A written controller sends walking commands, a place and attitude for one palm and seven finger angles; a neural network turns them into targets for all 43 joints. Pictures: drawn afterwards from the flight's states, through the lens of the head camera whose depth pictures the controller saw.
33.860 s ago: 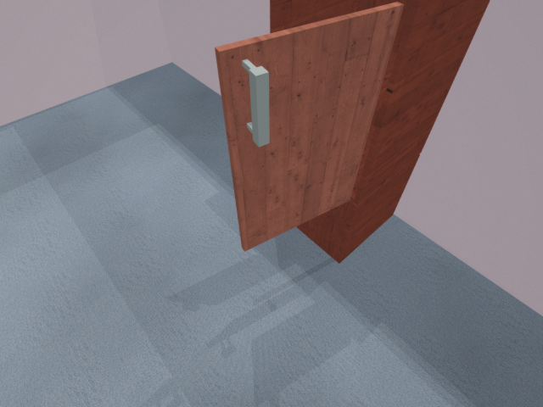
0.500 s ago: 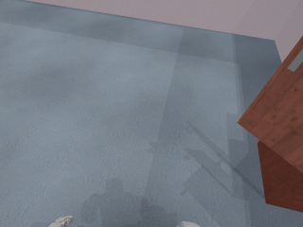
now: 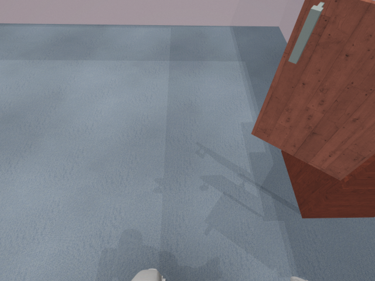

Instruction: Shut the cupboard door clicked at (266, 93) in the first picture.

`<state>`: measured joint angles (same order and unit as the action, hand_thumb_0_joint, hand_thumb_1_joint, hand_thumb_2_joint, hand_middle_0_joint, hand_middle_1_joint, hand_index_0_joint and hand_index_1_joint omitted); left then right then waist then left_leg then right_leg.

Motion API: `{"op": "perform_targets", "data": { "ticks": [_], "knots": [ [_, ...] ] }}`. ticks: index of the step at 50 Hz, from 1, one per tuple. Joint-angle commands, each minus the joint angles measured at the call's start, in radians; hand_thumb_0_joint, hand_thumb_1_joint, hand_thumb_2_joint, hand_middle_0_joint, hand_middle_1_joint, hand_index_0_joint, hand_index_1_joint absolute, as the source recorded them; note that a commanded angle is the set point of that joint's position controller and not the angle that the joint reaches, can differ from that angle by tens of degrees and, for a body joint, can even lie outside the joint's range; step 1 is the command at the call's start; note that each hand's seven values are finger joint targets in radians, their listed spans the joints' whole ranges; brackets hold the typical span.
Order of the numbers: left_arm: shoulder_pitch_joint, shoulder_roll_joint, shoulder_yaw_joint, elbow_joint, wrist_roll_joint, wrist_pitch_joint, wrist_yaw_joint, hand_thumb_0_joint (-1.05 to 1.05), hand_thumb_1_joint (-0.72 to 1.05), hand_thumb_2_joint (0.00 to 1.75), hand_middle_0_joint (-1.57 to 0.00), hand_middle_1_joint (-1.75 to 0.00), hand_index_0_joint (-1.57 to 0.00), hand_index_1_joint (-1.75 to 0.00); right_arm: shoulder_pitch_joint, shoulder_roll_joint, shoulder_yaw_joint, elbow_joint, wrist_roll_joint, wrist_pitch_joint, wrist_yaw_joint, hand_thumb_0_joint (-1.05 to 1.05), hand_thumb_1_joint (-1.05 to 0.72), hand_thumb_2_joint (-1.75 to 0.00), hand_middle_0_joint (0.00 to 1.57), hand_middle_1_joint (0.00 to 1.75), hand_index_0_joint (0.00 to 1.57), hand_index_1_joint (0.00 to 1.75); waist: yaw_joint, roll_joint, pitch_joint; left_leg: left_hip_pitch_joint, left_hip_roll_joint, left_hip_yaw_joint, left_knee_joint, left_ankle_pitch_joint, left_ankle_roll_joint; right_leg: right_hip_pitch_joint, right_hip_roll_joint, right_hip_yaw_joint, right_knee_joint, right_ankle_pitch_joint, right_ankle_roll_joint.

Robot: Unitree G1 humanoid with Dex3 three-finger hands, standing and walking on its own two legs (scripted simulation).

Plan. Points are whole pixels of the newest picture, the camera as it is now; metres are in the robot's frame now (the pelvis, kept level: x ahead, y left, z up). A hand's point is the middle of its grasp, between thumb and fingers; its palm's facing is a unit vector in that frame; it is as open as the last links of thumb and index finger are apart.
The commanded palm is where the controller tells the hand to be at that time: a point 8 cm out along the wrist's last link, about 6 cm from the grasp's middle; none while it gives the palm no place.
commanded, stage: turn to face it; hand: left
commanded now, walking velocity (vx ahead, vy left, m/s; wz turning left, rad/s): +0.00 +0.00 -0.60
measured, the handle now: (306, 33) +0.70 -0.26 +0.15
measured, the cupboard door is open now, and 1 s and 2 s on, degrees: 53 53 53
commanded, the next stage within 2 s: take the last steps up to it in 0.80 s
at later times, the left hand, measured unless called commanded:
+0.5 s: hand (123, 254) +0.19 +0.18 -0.16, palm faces -0.31 -0.92 -0.24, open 7.4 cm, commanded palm none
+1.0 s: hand (136, 265) +0.17 +0.14 -0.18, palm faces -0.40 -0.90 -0.17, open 7.3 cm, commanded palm none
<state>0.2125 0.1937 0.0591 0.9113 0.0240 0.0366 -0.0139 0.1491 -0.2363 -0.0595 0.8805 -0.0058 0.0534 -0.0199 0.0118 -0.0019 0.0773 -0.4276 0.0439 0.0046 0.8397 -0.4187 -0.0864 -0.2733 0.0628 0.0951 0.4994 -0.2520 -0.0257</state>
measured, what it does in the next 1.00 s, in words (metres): steps on the spot, turning right: left foot, then right foot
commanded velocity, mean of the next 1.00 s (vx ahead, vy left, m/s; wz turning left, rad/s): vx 0.04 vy -0.01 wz -0.39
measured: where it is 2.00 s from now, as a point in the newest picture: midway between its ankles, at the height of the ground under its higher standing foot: outside the picture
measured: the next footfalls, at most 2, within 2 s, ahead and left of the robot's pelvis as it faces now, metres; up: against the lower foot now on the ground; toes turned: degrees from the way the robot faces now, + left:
left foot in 0.08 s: +0.05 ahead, +0.13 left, +0.00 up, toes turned -1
right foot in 0.54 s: +0.00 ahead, -0.12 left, +0.00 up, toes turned -24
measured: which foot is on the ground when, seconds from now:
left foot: up 0.00-0.06, down 0.08-0.54, up 0.56-0.96, down 0.98-1.00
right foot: down 0.00-0.08, up 0.10-0.52, down 0.54-0.98, up 1.00-1.00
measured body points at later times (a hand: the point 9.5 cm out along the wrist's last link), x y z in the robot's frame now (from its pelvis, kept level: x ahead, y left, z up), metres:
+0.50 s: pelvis +0.01 +0.01 +0.00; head +0.05 +0.00 +0.44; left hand +0.20 +0.22 -0.14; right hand -0.05 -0.24 -0.15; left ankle +0.01 +0.13 -0.74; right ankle -0.04 -0.11 -0.71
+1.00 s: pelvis +0.05 +0.00 -0.01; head +0.08 +0.00 +0.44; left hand +0.19 +0.19 -0.17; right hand +0.00 -0.26 -0.14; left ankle +0.10 +0.09 -0.74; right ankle -0.04 -0.10 -0.73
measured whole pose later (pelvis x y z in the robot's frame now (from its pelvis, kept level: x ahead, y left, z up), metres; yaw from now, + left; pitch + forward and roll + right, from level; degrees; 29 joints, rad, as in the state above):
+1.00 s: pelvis +0.05 +0.00 -0.01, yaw -27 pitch +1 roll -1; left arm 0.24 0.19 0.06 0.99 0.01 0.04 0.00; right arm 0.21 -0.19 -0.03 0.95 -0.02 0.01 -0.02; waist 0.00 -0.02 0.03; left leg -0.30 0.04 0.05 0.59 -0.31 -0.01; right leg -0.24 0.04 0.03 0.59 -0.39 -0.01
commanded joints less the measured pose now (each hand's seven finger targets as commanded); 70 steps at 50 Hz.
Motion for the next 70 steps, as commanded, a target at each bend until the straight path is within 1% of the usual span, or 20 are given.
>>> {"op": "perform_targets", "data": {
  "ticks": [1,2,4,5,7,10,22,25,26,27,28,34,43,47,49,50,53,57,67,70],
  "knots": [
    [-0.046,0.225,0.064,-0.074,-0.005,-0.013,0.022,0.0,0.9,0.9,-0.2,-0.3,-0.2,-0.3,0.087,-0.085,-0.015,-0.058,0.005,-0.043,-0.014,0.0,-0.9,-0.9,0.2,0.3,0.2,0.3,-0.041,-0.146,-0.153,0.167,-0.026,0.003,-0.322,0.133,0.017,0.05,-0.223,0.28,-0.031,0.411,-0.106],
    [-0.054,0.192,0.057,-0.08,-0.011,-0.009,0.021,0.0,0.9,0.9,-0.2,-0.3,-0.2,-0.3,0.121,-0.112,-0.02,-0.047,0.004,-0.052,-0.017,0.0,-0.9,-0.9,0.2,0.3,0.2,0.3,-0.056,-0.074,-0.169,0.308,0.028,-0.03,-0.443,0.221,0.029,-0.054,-0.158,0.231,0.031,0.303,-0.055],
    [-0.021,0.124,0.039,-0.103,-0.018,-0.005,0.011,0.0,0.9,0.9,-0.2,-0.3,-0.2,-0.3,0.156,-0.245,-0.037,-0.058,-0.017,-0.058,-0.025,0.0,-0.9,-0.9,0.2,0.3,0.2,0.3,-0.052,0.306,-0.183,0.449,0.422,-0.35,-0.528,0.573,0.205,-0.293,0.009,-0.04,0.418,-0.372,0.051],
    [-0.038,0.146,0.043,-0.104,-0.007,-0.001,0.009,0.0,0.9,0.9,-0.2,-0.3,-0.2,-0.3,0.153,-0.23,-0.03,-0.069,-0.027,-0.051,-0.027,0.0,-0.9,-0.9,0.2,0.3,0.2,0.3,-0.06,0.196,-0.153,0.349,0.437,-0.311,-0.506,0.604,0.255,-0.256,-0.035,-0.02,0.57,-0.37,0.05],
    [-0.012,0.161,0.059,-0.072,0.002,0.012,-0.004,0.0,0.9,0.9,-0.2,-0.3,-0.2,-0.3,0.055,-0.17,-0.011,-0.092,-0.026,-0.058,-0.032,0.0,-0.9,-0.9,0.2,0.3,0.2,0.3,-0.009,0.213,-0.111,0.289,0.356,-0.203,-0.511,0.619,0.229,-0.285,-0.065,-0.032,0.693,-0.277,0.073],
    [-0.034,0.132,0.052,-0.069,-0.002,0.02,-0.019,0.0,0.9,0.9,-0.2,-0.3,-0.2,-0.3,0.071,-0.156,-0.008,-0.086,-0.027,-0.058,-0.035,0.0,-0.9,-0.9,0.2,0.3,0.2,0.3,-0.014,0.153,-0.094,0.347,0.28,-0.052,-0.473,0.717,0.207,-0.303,-0.078,-0.071,0.687,-0.203,0.091],
    [-0.126,0.097,0.027,-0.093,-0.003,0.013,-0.023,0.0,0.9,0.9,-0.2,-0.3,-0.2,-0.3,0.145,-0.186,-0.036,-0.018,-0.028,-0.049,-0.012,0.0,-0.9,-0.9,0.2,0.3,0.2,0.3,-0.052,0.238,-0.09,0.342,0.319,0.084,-0.411,0.646,0.202,-0.12,-0.078,-0.191,0.264,-0.178,0.059],
    [-0.006,0.13,0.035,-0.06,-0.002,-0.001,-0.015,0.0,0.9,0.9,-0.2,-0.3,-0.2,-0.3,0.102,-0.192,-0.038,-0.02,-0.018,-0.045,-0.005,0.0,-0.9,-0.9,0.2,0.3,0.2,0.3,0.021,0.15,-0.13,0.232,0.287,0.143,-0.262,0.517,0.126,0.115,-0.076,-0.188,-0.015,0.068,0.027],
    [0.076,0.204,0.047,-0.035,0.006,-0.016,-0.005,0.0,0.9,0.9,-0.2,-0.3,-0.2,-0.3,0.106,-0.15,-0.032,-0.029,-0.006,-0.045,0.002,0.0,-0.9,-0.9,0.2,0.3,0.2,0.3,0.054,-0.029,-0.187,0.119,0.211,0.201,-0.077,0.367,0.069,0.274,-0.203,-0.031,-0.113,0.235,-0.019],
    [0.131,0.312,0.067,-0.017,0.008,-0.029,0.013,0.0,0.9,0.9,-0.2,-0.3,-0.2,-0.3,0.065,-0.059,-0.007,-0.08,-0.005,-0.043,0.007,0.0,-0.9,-0.9,0.2,0.3,0.2,0.3,0.079,-0.312,-0.164,-0.161,0.041,0.206,0.168,-0.214,0.018,0.358,-0.436,0.301,-0.142,0.59,-0.128],
    [0.137,0.317,0.061,-0.011,-0.009,-0.025,0.025,0.0,0.9,0.9,-0.2,-0.3,-0.2,-0.3,0.055,-0.099,-0.008,-0.073,-0.004,-0.019,-0.004,0.0,-0.9,-0.9,0.2,0.3,0.2,0.3,0.074,-0.248,-0.164,-0.157,0.05,0.043,0.295,-0.241,0.028,0.254,-0.478,0.296,-0.162,0.563,-0.197],
    [-0.051,0.178,0.026,-0.058,-0.008,-0.037,0.034,0.0,0.9,0.9,-0.2,-0.3,-0.2,-0.3,0.116,-0.082,-0.011,0.01,-0.014,-0.015,0.007,0.0,-0.9,-0.9,0.2,0.3,0.2,0.3,-0.034,-0.154,-0.122,-0.12,0.053,0.004,0.31,0.051,0.006,0.139,-0.275,0.054,-0.156,0.463,-0.129],
    [0.012,0.192,0.042,-0.01,0.006,-0.035,0.033,0.0,0.9,0.9,-0.2,-0.3,-0.2,-0.3,0.05,-0.047,-0.004,0.0,-0.005,-0.027,-0.003,0.0,-0.9,-0.9,0.2,0.3,0.2,0.3,-0.004,-0.127,-0.092,-0.044,0.017,0.022,-0.013,-0.018,0.014,0.15,-0.308,0.152,-0.147,0.44,-0.184],
    [-0.016,0.152,0.036,0.009,-0.008,-0.029,0.03,0.0,0.9,0.9,-0.2,-0.3,-0.2,-0.3,0.176,-0.044,0.005,0.047,-0.009,-0.054,-0.009,0.0,-0.9,-0.9,0.2,0.3,0.2,0.3,-0.056,-0.106,-0.128,0.269,-0.003,0.038,-0.4,0.251,0.03,0.021,-0.214,0.107,-0.047,0.228,-0.085],
    [0.039,0.057,0.016,-0.007,-0.016,-0.024,0.017,0.0,0.9,0.9,-0.2,-0.3,-0.2,-0.3,0.257,-0.209,-0.021,0.058,-0.035,-0.073,-0.015,0.0,-0.9,-0.9,0.2,0.3,0.2,0.3,-0.069,0.31,-0.15,0.462,0.338,-0.359,-0.562,0.168,0.177,-0.257,-0.003,-0.098,0.259,-0.307,0.01],
    [-0.016,0.086,0.019,-0.03,-0.003,-0.022,0.013,0.0,0.9,0.9,-0.2,-0.3,-0.2,-0.3,0.283,-0.226,-0.026,0.054,-0.04,-0.063,-0.019,0.0,-0.9,-0.9,0.2,0.3,0.2,0.3,-0.1,0.259,-0.096,0.378,0.424,-0.454,-0.628,0.001,0.254,-0.301,-0.021,-0.081,0.446,-0.38,0.005],
    [-0.051,0.11,0.034,-0.009,0.015,-0.021,-0.012,0.0,0.9,0.9,-0.2,-0.3,-0.2,-0.3,0.217,-0.146,-0.002,0.037,-0.036,-0.079,-0.023,0.0,-0.9,-0.9,0.2,0.3,0.2,0.3,-0.062,0.188,0.022,0.252,0.33,-0.326,-0.678,-0.007,0.204,-0.355,-0.092,-0.039,0.638,-0.182,0.014],
    [-0.008,0.067,0.024,0.022,0.006,-0.025,-0.025,0.0,0.9,0.9,-0.2,-0.3,-0.2,-0.3,0.243,-0.105,0.007,0.056,-0.027,-0.103,-0.026,0.0,-0.9,-0.9,0.2,0.3,0.2,0.3,-0.039,0.118,-0.014,0.349,0.247,-0.111,-0.651,0.268,0.185,-0.359,-0.095,-0.074,0.623,-0.037,0.034],
    [-0.157,0.038,0.0,0.0,0.0,-0.037,-0.028,0.0,0.9,0.9,-0.2,-0.3,-0.2,-0.3,0.346,-0.093,-0.006,0.143,-0.036,-0.098,-0.013,0.0,-0.9,-0.9,0.2,0.3,0.2,0.3,-0.081,0.177,0.045,0.37,0.277,0.008,-0.608,0.418,0.22,-0.265,-0.125,-0.161,0.213,-0.025,0.024],
    [-0.071,0.046,0.008,0.037,-0.002,-0.048,-0.025,0.0,0.9,0.9,-0.2,-0.3,-0.2,-0.3,0.307,-0.113,-0.012,0.15,-0.033,-0.093,-0.011,0.0,-0.9,-0.9,0.2,0.3,0.2,0.3,-0.031,0.149,-0.001,0.332,0.268,0.044,-0.519,0.473,0.194,-0.075,-0.084,-0.198,0.087,0.007,-0.001]
  ]
}}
